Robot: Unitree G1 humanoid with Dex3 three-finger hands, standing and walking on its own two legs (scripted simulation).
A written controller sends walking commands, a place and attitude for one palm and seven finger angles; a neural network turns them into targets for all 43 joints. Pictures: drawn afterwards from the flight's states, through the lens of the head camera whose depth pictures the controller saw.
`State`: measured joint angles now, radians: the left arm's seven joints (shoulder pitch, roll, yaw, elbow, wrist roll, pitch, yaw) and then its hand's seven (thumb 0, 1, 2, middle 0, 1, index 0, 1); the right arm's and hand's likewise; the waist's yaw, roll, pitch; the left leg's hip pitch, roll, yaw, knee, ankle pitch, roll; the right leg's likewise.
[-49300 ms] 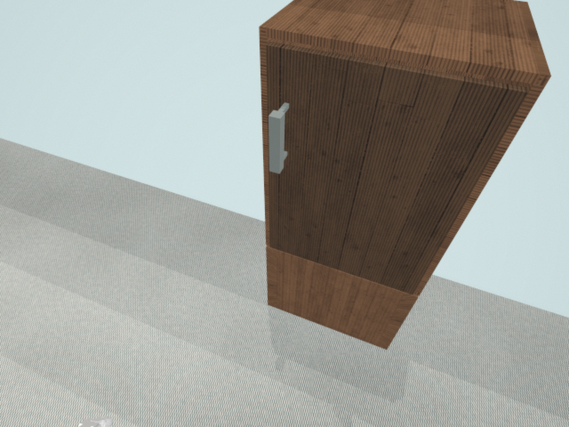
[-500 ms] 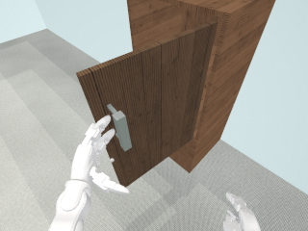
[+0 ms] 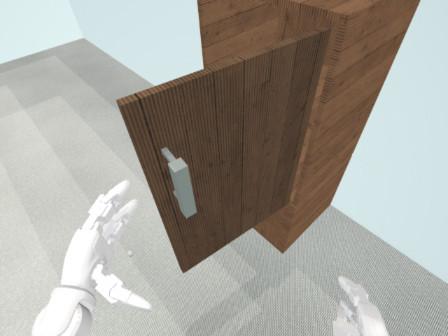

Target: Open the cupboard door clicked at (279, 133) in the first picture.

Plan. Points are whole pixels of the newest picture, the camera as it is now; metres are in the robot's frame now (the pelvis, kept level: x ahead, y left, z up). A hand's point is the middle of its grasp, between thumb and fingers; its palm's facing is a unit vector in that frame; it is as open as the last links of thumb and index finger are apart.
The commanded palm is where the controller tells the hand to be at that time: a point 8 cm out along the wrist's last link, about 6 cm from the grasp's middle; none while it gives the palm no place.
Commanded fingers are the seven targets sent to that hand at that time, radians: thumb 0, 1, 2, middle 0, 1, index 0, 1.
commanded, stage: draw the hand back to the body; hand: left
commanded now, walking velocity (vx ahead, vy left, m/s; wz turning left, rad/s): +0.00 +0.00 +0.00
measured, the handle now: (178, 182) +0.36 +0.12 +0.10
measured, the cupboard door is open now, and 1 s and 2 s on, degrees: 82 82 82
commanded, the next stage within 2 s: step back with the hand held close in 1.58 s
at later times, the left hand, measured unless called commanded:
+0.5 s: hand (86, 256) +0.20 +0.21 +0.13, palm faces +0.00 -1.00 -0.07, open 16.2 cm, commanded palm +0.17 +0.26 +0.14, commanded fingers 0.00 -0.29 0.39 -0.16 -0.30 -0.16 -0.30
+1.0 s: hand (36, 227) +0.22 +0.27 +0.17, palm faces +0.36 -0.85 -0.37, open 11.5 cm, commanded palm +0.17 +0.31 +0.18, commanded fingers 0.00 0.58 0.76 -0.19 -0.30 -0.19 -0.30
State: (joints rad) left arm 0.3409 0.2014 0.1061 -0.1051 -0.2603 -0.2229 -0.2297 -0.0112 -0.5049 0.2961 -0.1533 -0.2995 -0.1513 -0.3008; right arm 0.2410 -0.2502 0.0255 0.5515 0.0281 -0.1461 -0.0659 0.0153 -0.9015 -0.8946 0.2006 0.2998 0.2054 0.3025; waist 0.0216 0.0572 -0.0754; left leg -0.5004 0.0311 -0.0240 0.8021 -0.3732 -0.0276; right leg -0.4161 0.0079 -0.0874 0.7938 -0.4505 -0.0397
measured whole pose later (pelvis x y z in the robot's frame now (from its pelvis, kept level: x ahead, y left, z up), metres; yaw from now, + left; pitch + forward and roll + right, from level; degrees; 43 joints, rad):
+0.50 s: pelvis +0.00 +0.02 +0.01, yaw +0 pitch +1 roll -1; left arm 0.41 0.26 0.19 -0.27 -0.30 -0.08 -0.25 -0.01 -0.48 0.30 -0.15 -0.30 -0.15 -0.30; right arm 0.24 -0.24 0.06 0.56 0.04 -0.21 -0.08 0.02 -0.90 -0.89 0.20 0.30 0.21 0.30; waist 0.04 0.06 -0.07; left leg -0.42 0.02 -0.01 0.75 -0.35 0.00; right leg -0.32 0.00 -0.08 0.71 -0.41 -0.01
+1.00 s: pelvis +0.02 +0.03 +0.04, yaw -2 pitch -4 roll +0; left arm 0.46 0.31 0.24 -0.36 -0.04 -0.08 0.12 0.00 0.25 0.62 -0.18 -0.30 -0.18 -0.30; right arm 0.20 -0.22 0.04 0.64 -0.01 -0.12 -0.08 0.02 -0.90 -0.89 0.20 0.30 0.21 0.30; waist 0.06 0.05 0.02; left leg -0.14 0.00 0.04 0.45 -0.24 0.02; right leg -0.06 -0.01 -0.03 0.41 -0.28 0.01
